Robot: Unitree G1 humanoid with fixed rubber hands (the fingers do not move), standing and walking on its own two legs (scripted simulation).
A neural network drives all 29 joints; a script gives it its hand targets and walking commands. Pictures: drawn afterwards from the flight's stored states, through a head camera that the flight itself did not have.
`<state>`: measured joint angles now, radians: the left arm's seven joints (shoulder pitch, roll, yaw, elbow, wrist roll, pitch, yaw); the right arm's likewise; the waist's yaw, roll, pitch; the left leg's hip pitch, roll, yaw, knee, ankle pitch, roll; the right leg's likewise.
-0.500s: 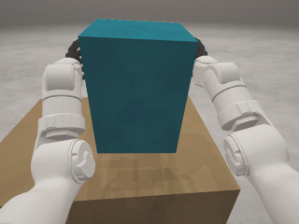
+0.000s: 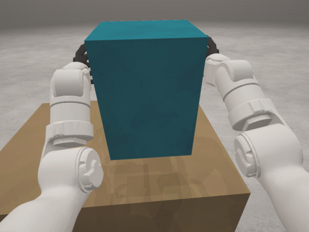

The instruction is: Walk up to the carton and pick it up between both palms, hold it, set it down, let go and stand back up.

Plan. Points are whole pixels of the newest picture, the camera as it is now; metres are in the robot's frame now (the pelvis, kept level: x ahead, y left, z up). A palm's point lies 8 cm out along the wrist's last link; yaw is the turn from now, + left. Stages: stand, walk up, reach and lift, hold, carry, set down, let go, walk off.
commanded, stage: hold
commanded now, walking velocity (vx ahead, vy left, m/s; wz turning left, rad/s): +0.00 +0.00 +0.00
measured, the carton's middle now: (148, 91) +0.37 +0.00 +0.27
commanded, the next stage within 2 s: none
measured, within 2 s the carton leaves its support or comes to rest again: neither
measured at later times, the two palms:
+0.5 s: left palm (84, 77) +0.37 +0.15 +0.32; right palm (210, 70) +0.37 -0.15 +0.32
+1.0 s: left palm (80, 68) +0.37 +0.15 +0.34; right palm (210, 62) +0.36 -0.15 +0.34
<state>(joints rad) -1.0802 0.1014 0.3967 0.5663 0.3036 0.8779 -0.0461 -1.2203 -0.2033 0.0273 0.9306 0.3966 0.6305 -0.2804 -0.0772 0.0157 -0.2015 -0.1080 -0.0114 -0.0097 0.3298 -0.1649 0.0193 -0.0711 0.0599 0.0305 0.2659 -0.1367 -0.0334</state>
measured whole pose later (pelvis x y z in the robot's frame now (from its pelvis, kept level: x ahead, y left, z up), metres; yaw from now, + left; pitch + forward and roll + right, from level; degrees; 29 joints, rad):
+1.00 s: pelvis +0.00 +0.00 +0.00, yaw +1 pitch -3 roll -1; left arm -1.13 0.14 0.39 0.65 0.29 0.85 -0.06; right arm -1.25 -0.20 0.01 0.96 0.39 0.64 -0.29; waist -0.10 0.01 -0.21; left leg -0.13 -0.01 -0.03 0.34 -0.17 0.01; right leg -0.08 0.06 0.02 0.26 -0.14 -0.04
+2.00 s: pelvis +0.00 +0.00 +0.00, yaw +2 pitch -2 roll -1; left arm -1.15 0.16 0.35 0.68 0.27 0.84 -0.05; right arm -1.25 -0.18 -0.04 0.96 0.37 0.63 -0.30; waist -0.11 0.00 -0.22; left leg -0.15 -0.02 -0.05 0.36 -0.17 0.02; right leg -0.08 0.06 0.01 0.26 -0.13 -0.03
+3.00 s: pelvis +0.00 -0.01 +0.00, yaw +3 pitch -3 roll -1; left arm -1.11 0.17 0.35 0.61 0.24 0.85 -0.05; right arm -1.22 -0.18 0.01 0.89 0.41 0.65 -0.32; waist -0.12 -0.01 -0.19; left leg -0.14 -0.01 -0.07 0.35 -0.17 0.00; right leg -0.06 0.07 0.00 0.24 -0.13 -0.05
